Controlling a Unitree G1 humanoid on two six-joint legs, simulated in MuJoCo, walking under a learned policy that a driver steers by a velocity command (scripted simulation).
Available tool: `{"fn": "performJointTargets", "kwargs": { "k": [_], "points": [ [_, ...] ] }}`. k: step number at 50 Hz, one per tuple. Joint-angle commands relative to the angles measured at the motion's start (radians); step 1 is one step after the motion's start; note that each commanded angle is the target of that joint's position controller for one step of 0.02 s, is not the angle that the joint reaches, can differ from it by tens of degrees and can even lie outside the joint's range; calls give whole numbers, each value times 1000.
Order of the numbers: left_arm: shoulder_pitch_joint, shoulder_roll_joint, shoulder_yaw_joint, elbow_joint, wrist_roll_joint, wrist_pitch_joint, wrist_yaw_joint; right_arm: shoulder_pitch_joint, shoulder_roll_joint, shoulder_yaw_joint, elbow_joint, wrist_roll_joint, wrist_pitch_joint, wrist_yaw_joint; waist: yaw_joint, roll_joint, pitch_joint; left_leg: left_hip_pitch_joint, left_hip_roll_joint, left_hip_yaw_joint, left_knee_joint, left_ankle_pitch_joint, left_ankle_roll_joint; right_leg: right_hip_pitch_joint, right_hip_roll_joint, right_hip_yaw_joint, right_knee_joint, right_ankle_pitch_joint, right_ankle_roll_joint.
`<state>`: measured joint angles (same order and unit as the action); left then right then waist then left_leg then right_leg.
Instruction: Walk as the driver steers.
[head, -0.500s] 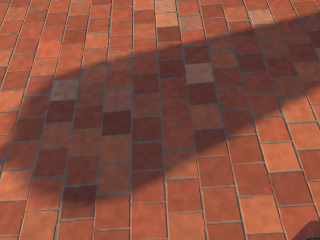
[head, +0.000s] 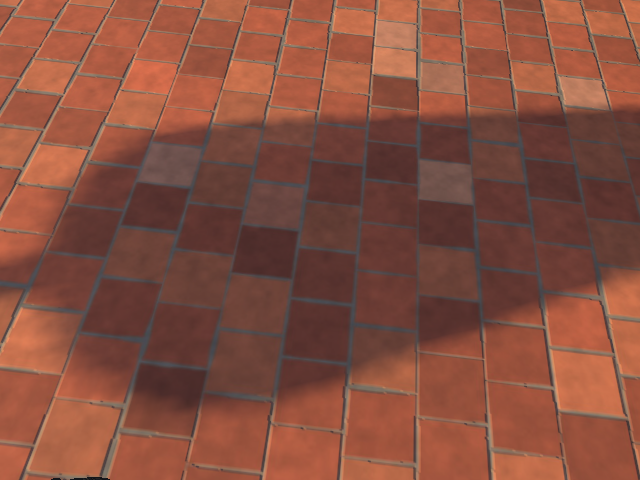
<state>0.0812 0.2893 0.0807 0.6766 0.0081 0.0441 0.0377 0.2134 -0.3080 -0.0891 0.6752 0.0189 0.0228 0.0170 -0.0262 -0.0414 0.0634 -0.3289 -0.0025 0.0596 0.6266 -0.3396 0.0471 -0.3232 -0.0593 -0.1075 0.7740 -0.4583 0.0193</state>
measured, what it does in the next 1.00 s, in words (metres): walks ahead: right foot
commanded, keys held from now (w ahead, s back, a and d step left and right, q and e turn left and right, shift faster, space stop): q+shift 0.16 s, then w+e+shift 0.62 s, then w+q+shift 0.22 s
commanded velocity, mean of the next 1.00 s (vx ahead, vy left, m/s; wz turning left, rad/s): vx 0.61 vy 0.00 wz -0.12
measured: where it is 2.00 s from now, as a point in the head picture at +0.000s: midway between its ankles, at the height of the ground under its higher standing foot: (345, 137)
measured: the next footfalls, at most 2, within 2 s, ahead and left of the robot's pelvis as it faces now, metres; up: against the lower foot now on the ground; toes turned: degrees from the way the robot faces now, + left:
right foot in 0.58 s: +0.34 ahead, -0.11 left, +0.00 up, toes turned -1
left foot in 1.06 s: +0.83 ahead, -0.08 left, +0.00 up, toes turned -6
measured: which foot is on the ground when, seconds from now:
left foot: down 0.00-0.60, up 0.62-1.00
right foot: up 0.00-0.56, down 0.58-1.00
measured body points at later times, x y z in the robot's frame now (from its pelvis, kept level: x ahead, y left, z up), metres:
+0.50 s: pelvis +0.15 -0.01 +0.01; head +0.15 -0.01 +0.46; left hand +0.27 +0.29 -0.08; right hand +0.26 -0.27 -0.09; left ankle -0.01 +0.09 -0.72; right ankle +0.25 -0.12 -0.70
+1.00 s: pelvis +0.55 -0.09 -0.01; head +0.59 -0.11 +0.44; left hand +0.55 +0.20 -0.13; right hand +0.74 -0.35 -0.09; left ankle +0.80 -0.03 -0.69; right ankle +0.30 -0.11 -0.72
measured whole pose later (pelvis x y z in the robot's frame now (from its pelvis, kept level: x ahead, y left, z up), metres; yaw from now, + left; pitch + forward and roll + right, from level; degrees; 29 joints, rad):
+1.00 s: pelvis +0.55 -0.09 -0.01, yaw -10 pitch +4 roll +1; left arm 0.48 0.31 0.03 0.86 0.01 -0.10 0.00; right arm 0.03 -0.29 0.02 0.65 -0.03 -0.05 0.05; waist 0.08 0.01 0.03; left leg -0.72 0.01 0.11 0.54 0.07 0.08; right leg 0.30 0.12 0.14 0.04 -0.35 -0.15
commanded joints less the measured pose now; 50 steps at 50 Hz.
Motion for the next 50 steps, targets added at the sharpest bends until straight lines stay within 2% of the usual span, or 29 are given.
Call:
{"fn": "performJointTargets", "kwargs": {
  "k": [1, 2, 3, 4, 8, 10, 11, 13, 15, 19, 20, 21, 23, 26, 28, 29, 30, 31, 32, 33, 34, 35, 38, 41, 43, 45, 47, 49, 50],
  "points": [
    [-121, 82, 19, -137, 16, -44, -10, 130, -243, -63, -76, -41, -42, -5, -57, 202, -287, 442, 382, -603, -241, 862, 337, -399, 92, 211, 518, -233, 39],
    [-110, 95, 24, -123, -3, -48, -13, 78, -218, -57, -77, -25, -49, -11, -20, 136, -227, 400, 316, -510, -235, 783, 281, -417, 74, 220, 515, -137, 28],
    [-94, 98, 28, -105, -1, -50, -8, 26, -198, -53, -84, 1, -42, -22, 7, 80, -184, 363, 259, -447, -234, 709, 226, -432, 58, 214, 464, -51, 30],
    [-88, 110, 33, -101, 5, -48, -1, -12, -178, -44, -95, 19, -31, -34, 22, 92, -163, 328, 229, -416, -241, 677, 195, -414, 46, 218, 412, 13, 38],
    [-55, 75, 24, -79, -4, -51, -7, -8, -184, -44, -115, 7, -6, -58, 30, 128, -179, 292, 160, -402, -235, 694, 175, -344, 99, 208, 302, 125, 78],
    [-19, 79, 18, -48, -16, -56, -22, 28, -146, -27, -102, 15, -9, -63, 6, 143, -215, 319, 154, -381, -297, 207, 168, -334, 65, 176, 175, 207, 82],
    [-37, 75, 13, -49, -20, -62, -31, 44, -134, -17, -95, 11, -18, -58, -17, 180, -192, 297, 158, -399, -344, -28, 167, -327, 47, 161, 118, 249, 80],
    [-84, 81, 8, -63, -28, -83, -44, 64, -137, -7, -76, -14, -39, -46, -50, 244, -112, 261, 189, -432, -405, -141, 169, -329, 21, 145, 21, 304, 65],
    [-115, 101, 8, -76, -33, -106, -51, 90, -161, -7, -62, -24, -61, -36, -78, 232, -57, 283, 229, -440, -433, -168, 171, -368, 2, 137, -31, 316, 34],
    [-106, 107, 3, -89, -46, -131, -66, 123, -168, -5, -33, -21, -93, -28, -90, 198, 24, 375, 286, -404, -481, -166, 170, -499, -18, 149, -46, 302, -16],
    [-101, 102, -1, -67, 58, -85, -98, 179, -169, -4, -17, -81, -88, -11, -98, 170, 17, 344, 235, -334, -517, -200, 139, -434, 40, 118, -47, 271, -16],
    [-94, 99, 2, -74, 49, -68, -116, 163, -166, -5, -14, -86, -90, -6, -88, 201, 51, 322, 232, -292, -528, -183, 125, -424, 44, 110, -49, 272, -26],
    [-94, 106, 0, -85, 26, -61, -136, 151, -163, -5, -7, -76, -99, -9, -70, 196, 69, 324, 253, -241, -543, -145, 110, -412, 23, 99, -53, 272, -50],
    [-85, 111, -8, -101, 18, -58, -138, 133, -171, -11, 8, -78, -106, -17, -35, 150, 58, 355, 287, -163, -516, 23, 98, -352, 14, 57, -81, 208, -113],
    [71, 120, -3, -66, 16, -56, -119, 85, -186, -11, 8, -66, -106, -17, 58, 137, -39, 295, 256, -33, -305, 612, 70, -79, 103, -26, -109, 152, -172],
    [276, 148, 14, -3, 21, -63, -106, 75, -180, -6, 9, -61, -99, -20, 156, 75, -153, 210, 205, 62, -4, 871, 47, 184, 166, -38, -141, 143, -199],
    [524, 242, 45, 54, 29, -70, -87, 78, -141, 14, -12, -69, -99, -26, 251, -78, -293, -30, 147, 91, 396, 717, 16, 494, 56, 200, -210, -90, -241],
    [491, 350, 56, 40, 25, -78, -83, 85, -9, 51, -83, -69, -114, -1, 150, -375, -315, -415, -63, -11, 668, -129, -32, 651, -181, 838, -484, -511, -344],
    [405, 284, 46, 15, 6, -75, -82, -28, -82, 45, -89, -87, -128, 0, 176, -216, -216, -575, -46, -160, 765, -65, -17, 616, -196, 1015, -590, -437, -339],
    [387, 267, 44, 20, 12, -73, -72, -63, -131, 37, -97, -81, -141, 6, 154, -82, -154, -606, 18, -168, 769, 17, -10, 571, -191, 879, -536, -273, -329],
    [379, 253, 44, 25, 6, -75, -66, -37, -123, 46, -79, -84, -148, 5, 117, 28, -116, -541, 65, -161, 687, 79, -15, 461, -157, 758, -525, -123, -315],
    [346, 233, 35, 22, 1, -79, -60, -22, -115, 51, -73, -93, -141, 4, 75, 57, -76, -478, 89, -148, 622, 88, -31, 351, -114, 672, -539, -36, -297],
    [322, 182, 13, 25, -6, -99, -54, -7, -97, 65, -67, -107, -86, 14, 25, 12, -3, -413, 109, -113, 520, 67, -78, 176, -18, 549, -592, 59, -308],
    [362, 167, 5, 55, -9, -118, -53, -138, -74, 82, -109, -90, -73, 26, 53, 14, 69, -436, 99, -27, 307, 213, -96, 127, 15, 456, -674, 279, -292],
    [399, 158, 0, 82, -17, -134, -56, -217, -54, 93, -118, -75, -81, 34, 92, 8, 76, -381, 78, 20, 141, 361, -74, 149, 34, 370, -685, 528, -236],
    [439, 154, -8, 117, -20, -152, -54, -282, -31, 103, -128, -55, -86, 39, 125, -4, 67, -303, 57, 64, 8, 476, -27, 204, 10, 318, -731, 742, -187],
    [449, 159, -16, 149, -13, -164, -47, -291, -38, 100, -117, -44, -89, 38, 117, -10, 38, -241, 19, 85, -70, 515, 24, 315, -11, 248, -730, 972, -140],
    [428, 207, -6, 160, 4, -165, -30, -217, -81, 86, -81, -41, -92, 33, 56, -54, -42, -141, -59, 98, -75, 431, 58, 446, -51, 189, -628, 1366, -106],
    [409, 228, 0, 162, 23, -156, -18, -133, -110, 75, -51, -35, -89, 27, 4, -79, -96, -67, -100, 94, -57, 354, 72, 491, -78, 167, -519, 1546, -89]
  ]
}}
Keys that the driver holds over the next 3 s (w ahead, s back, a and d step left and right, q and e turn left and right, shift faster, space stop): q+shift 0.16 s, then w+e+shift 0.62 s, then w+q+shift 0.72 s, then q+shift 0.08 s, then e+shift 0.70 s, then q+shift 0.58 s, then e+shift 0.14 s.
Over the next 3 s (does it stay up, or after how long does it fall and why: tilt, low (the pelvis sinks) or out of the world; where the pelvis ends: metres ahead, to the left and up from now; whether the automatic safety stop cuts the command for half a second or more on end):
stays up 1.43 -0.08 0.02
